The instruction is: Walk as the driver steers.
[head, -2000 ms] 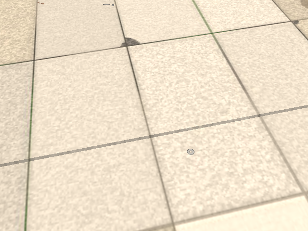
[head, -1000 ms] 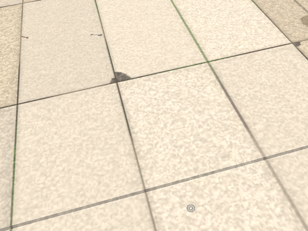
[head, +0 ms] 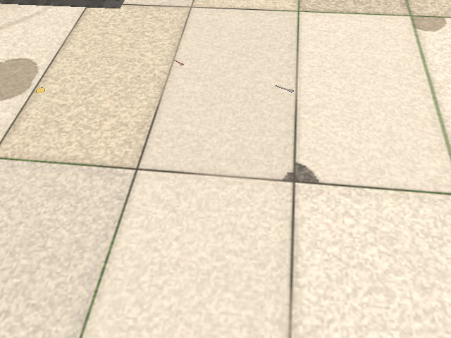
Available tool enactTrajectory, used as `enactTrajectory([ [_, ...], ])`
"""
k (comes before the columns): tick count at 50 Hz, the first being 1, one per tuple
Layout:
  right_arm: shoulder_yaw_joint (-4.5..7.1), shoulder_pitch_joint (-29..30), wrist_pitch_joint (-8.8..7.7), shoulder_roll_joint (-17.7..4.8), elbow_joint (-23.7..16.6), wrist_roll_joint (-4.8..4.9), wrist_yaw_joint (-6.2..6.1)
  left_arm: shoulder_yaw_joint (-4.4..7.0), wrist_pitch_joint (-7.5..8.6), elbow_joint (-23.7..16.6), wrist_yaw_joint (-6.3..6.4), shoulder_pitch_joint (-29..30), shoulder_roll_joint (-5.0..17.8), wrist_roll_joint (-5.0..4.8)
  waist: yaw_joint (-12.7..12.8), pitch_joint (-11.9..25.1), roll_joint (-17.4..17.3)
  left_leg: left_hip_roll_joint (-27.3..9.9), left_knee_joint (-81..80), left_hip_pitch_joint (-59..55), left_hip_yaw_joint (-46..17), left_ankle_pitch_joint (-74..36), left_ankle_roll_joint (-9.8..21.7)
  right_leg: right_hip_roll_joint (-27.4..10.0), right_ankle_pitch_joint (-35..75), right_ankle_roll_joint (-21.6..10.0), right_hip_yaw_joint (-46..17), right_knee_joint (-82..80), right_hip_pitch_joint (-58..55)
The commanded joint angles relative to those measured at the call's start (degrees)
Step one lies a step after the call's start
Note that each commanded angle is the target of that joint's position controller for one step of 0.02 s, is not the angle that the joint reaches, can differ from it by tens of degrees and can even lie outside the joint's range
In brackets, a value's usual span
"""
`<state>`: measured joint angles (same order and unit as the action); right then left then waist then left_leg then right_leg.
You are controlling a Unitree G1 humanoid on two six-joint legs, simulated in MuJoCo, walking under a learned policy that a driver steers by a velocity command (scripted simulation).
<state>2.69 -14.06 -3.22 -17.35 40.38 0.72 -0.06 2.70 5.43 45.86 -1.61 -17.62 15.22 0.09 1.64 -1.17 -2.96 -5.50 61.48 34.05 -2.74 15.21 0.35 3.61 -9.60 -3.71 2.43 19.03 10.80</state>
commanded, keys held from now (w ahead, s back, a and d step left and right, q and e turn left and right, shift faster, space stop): w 1.00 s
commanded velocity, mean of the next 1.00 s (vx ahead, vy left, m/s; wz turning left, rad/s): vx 0.50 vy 0.00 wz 0.01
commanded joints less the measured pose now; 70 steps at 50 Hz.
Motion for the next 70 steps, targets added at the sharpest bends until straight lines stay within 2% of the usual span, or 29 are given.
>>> enactTrajectory([
  [1, 0.54, 0.5, -0.5, -2.73, -3.8, -0.66, -0.17, 2.06, 1.2, -3.49, 0.6, 3.17, 8.94, -0.36, -1.58, -1.14, 6.55, -2.78, -7.26, 4.35, -0.8, -7.76, -1.61, -15.21, 6.2, -10.84, -12.01, -12.88, 0.38],
  [5, -0.17, 8.63, -1.62, -1.16, -5.43, -0.27, 0.77, 2.24, 0.4, -2.06, 1.01, -0.05, 10.36, -1.05, 1.64, -2.18, 5.76, -0.37, -22.75, 0.5, 1.83, -19.15, -1.74, -13.23, 9.04, -8.44, -6.59, -12.22, -0.7],
  [9, 0.17, 13.48, -2.09, -2.26, -7.43, 0.4, 1.98, 2.58, -0.84, 0.03, 1.15, -3.77, 11.54, -1.66, 2.84, -3.11, 6.21, 0.93, -29.37, 0.62, 1.35, -18.35, -0.04, -16.77, 9.13, -7.34, -7.87, -9.56, -7.71],
  [12, 1.05, 10.68, -2.27, -4.27, -7.28, 0.18, 2.43, 3.01, -1.96, 0.66, 1.55, -3.22, 12.6, -1.67, 0.03, -1.15, 7.26, 2.76, -32.02, -4.21, 2.46, -11.74, 2.45, -18.24, 19.32, -5.55, -8.08, -3.6, -12.75],
  [14, 3.37, -3.83, -2.11, -8.52, -3.36, -0.16, 1.68, 2.09, -2.53, 0.33, 1.83, -2.58, 10.55, -0.95, -7.39, 8.78, 5.79, 3.9, -32.64, -25.7, 3.82, -12.07, 5.68, -13.3, 29.31, -2.5, -3.71, 15.48, -7.69],
  [15, 4.56, -11.51, -1.84, -14.13, -2.69, -1.43, 1.2, 0.33, -1.89, -1.55, 1.76, -6.86, 5.55, 0.16, -7.59, 18.63, -4.18, -10.19, -31.1, -47.24, -15.42, -9.55, 12.2, -7.39, 11.77, 0.97, -0.78, 37.3, 10.35],
  [16, 4.52, -13.78, -1.67, -14.49, -1.74, -0.82, 1.59, -0.79, -0.71, -1.12, 1.45, -10.49, 2.49, -0.31, -6.37, 23.94, -15.1, -16.8, -40.97, -55.97, -38.26, 2.41, 17.34, 0.07, -23.45, 2.67, -6.15, 50.21, 24.86],
  [17, 3.08, -12.26, -1.74, -9.5, -1.84, -0.32, 1.62, 0.7, 0.06, -1.55, 0.96, -5.28, 8.66, -1.93, -7.84, 18.11, -8.69, -15.25, -43.46, -52.6, -35.93, 8.83, 14.94, -3.4, -22.49, 1.94, -9.9, 55.45, 31.36],
  [18, 2.5, -7.95, -1.74, -8.24, -2.27, -0.12, 1.54, 1.06, 0.51, -3.24, 0.76, -0.14, 10.08, -2.55, -6.98, 10.52, -5.26, -13.66, -44.39, -44.8, -27.93, 5.17, 13.26, -6.25, -17.04, 1.29, -7.76, 54.56, 33.37],
  [19, 1.99, -4.39, -1.72, -6.84, -2.54, -0.62, 1.7, 1.0, 0.52, -3.54, 1.06, 3.22, 9.44, -1.45, -5.63, 5.83, -0.03, -10.84, -45.7, -36.9, -21.57, -2.23, 11.84, -8.53, -12.28, 1.15, -6.58, 51.49, 31.34],
  [20, 1.8, -1.98, -1.93, -6.23, -2.76, -1.12, 1.75, 1.18, 0.28, -3.75, 1.03, 2.39, 8.79, -1.02, -3.25, 4.35, -2.05, -9.82, -47.16, -31.8, -18.15, -7.83, 12.48, -10.21, -8.78, 1.61, -6.76, 48.81, 28.79],
  [24, 1.78, -0.61, -3.2, -5.52, -1.36, -0.67, 1.69, 0.84, -1.74, -2.74, 1.26, 0.89, 6.05, -0.72, -0.53, 2.49, -1.66, -7.05, -52.3, -24.97, -9.8, -16.01, 13.64, -11.62, -3.44, 3.77, -6.04, 42.95, 25.02],
  [31, 2.25, -5.56, -2.27, -7.9, 2.51, -0.21, 0.34, -0.09, -0.86, -6.36, 0.43, 14.31, 3.64, -0.48, -4.69, -1.65, -0.04, -4.59, -54.53, -27.28, -1.45, -17.73, 11.34, -9.67, 15.2, 4.87, -3.61, 19.37, 26.14],
  [36, 2.65, -9.53, -0.87, -8.9, 5.79, 0.32, -0.06, -0.1, -0.09, -9.18, -1.08, 20.8, 4.34, -0.99, -6.27, -3.53, -0.33, -8.33, -51.21, -35.57, -2.33, -18.89, 10.77, -8.05, 12.65, 2.79, -3.62, 11.86, 27.44],
  [39, 3.1, -8.39, -0.01, -9.88, 6.48, 0.47, -0.53, 0.57, 0.2, -8.86, -1.54, 17.72, 6.16, -0.79, -3.55, -1.23, -1.69, -9.34, -45.69, -39.41, -2.33, -30.24, 9.14, -6.11, 6.27, 0.39, -2.24, 9.85, 21.81],
  [41, 2.59, -6.93, 0.61, -8.97, 6.21, 0.12, -0.83, 2.76, 0.15, -4.87, -0.75, 4.05, 10.08, -0.49, 3.41, 7.79, -1.01, -4.9, -29.31, -35.21, 1.28, -42.53, 6.5, -3.74, 7.65, -2.68, 0.12, 8.73, 1.35],
  [42, 1.23, -7.92, 0.51, -6.01, 4.77, -1.3, -1.02, 3.88, -0.16, -3.07, -0.06, -6.14, 14.34, -0.03, 6.45, 16.74, 6.02, -1.16, -10.92, -22.99, 3.72, -25.06, 4.38, -14.59, 10.04, -6.37, -12.31, 10.99, -16.54],
  [43, -0.56, -15.83, -0.76, 0.72, 4.45, -0.76, -0.31, 4.35, -0.34, -2.1, -0.4, -7.44, 17.24, -0.08, 1.61, 22.68, 21.03, 9.73, 7.0, -0.29, 1.0, 16.05, 1.0, -25.55, -4.15, -15.32, -40.07, 3.91, -33.54],
  [44, 0.65, -11.32, -1.94, -5.58, 5.08, 0.4, 0.09, 2.89, -0.31, -2.7, -0.4, -6.71, 11.47, -0.95, 4.57, 19.89, 14.17, 6.97, 12.63, 6.21, -5.73, 18.35, 1.65, -24.46, -12.4, -13.43, -42.56, -0.74, -31.73],
  [45, 1.42, -5.69, -2.66, -7.94, 3.24, 1.7, 0.43, 2.24, -0.28, -3.17, -0.17, -2.76, 9.74, -0.84, 4.04, 11.69, 11.24, 4.17, 12.58, 9.39, -4.21, 13.18, 2.34, -22.95, -11.04, -11.21, -34.29, -2.09, -24.54],
  [46, 1.25, -2.7, -2.92, -7.39, 2.57, 1.36, 0.17, 1.96, -0.3, -3.71, -0.13, 1.05, 9.07, -0.49, 2.3, 7.19, 6.32, 1.24, 9.95, 7.75, -2.34, 7.79, 2.23, -20.95, -5.12, -10.12, -28.41, -3.36, -16.51],
  [48, 1.59, -2.62, -2.28, -6.32, 2.71, 0.14, 0.07, 1.26, 0.01, -4.05, -0.26, 4.64, 6.63, 0.6, -1.01, 3.79, 6.82, -1.83, 5.23, 2.27, -2.33, 2.16, 1.53, -17.67, 4.22, -9.63, -21.26, -6.46, -6.39],
  [53, 1.05, 0.11, -0.34, -3.39, 1.88, -0.57, -0.42, 1.84, 0.89, -1.71, 0.31, 3.24, 8.4, -0.04, -1.97, 0.55, 6.06, -3.18, -4.59, 3.6, -1.04, -5.33, -1.36, -16.07, 11.83, -10.92, -12.92, -11.79, -1.47],
  [58, 0.29, 9.42, -1.3, -1.41, -0.23, -0.4, 0.44, 1.97, 0.01, 0.47, 1.23, -0.49, 9.67, -0.6, 1.3, -1.39, 5.81, -1.15, -22.37, 2.37, 1.27, -19.94, -1.57, -13.27, 12.19, -8.05, -6.58, -12.46, -3.32],
  [63, 0.12, 16.77, -2.06, -1.78, -2.99, 0.3, 2.01, 2.26, -1.4, 3.49, 1.53, -5.19, 10.57, -1.11, 3.47, -3.3, 6.02, 0.73, -30.45, 3.58, 1.7, -18.64, -0.03, -16.88, 12.6, -7.65, -7.33, -9.44, -11.56],
  [66, 0.67, 15.36, -2.43, -3.44, -3.23, 0.13, 2.65, 2.71, -2.27, 4.29, 1.96, -4.85, 11.37, -1.38, 1.3, -2.07, 7.09, 2.06, -32.99, -0.57, 1.91, -12.46, 2.21, -18.67, 20.16, -6.21, -8.57, -4.69, -15.39],
  [68, 2.65, 3.41, -2.7, -6.92, 0.09, -0.17, 2.07, 2.46, -2.8, 3.98, 2.1, -2.81, 11.18, -1.28, -5.51, 5.04, 6.78, 4.86, -35.5, -18.49, 4.23, -12.26, 4.65, -14.97, 33.03, -4.12, -6.72, 8.68, -12.26],
  [69, 3.93, -6.99, -2.65, -10.72, 2.24, -0.97, 1.38, 1.3, -2.66, 2.57, 2.14, -2.62, 8.51, -0.3, -9.49, 13.76, 3.05, -2.69, -32.38, -36.58, -3.03, -14.29, 7.79, -11.64, 22.55, -2.16, -4.75, 24.03, -1.63],
  [70, 5.12, -11.13, -2.13, -15.43, 3.35, -1.31, 1.18, -0.73, -1.57, 1.79, 1.76, -10.24, 1.44, -0.4, -6.76, 21.92, -11.24, -17.13, -36.08, -58.0, -28.24, -2.99, 16.02, -1.57, -9.64, 2.13, -2.03, 45.55, 22.32],
])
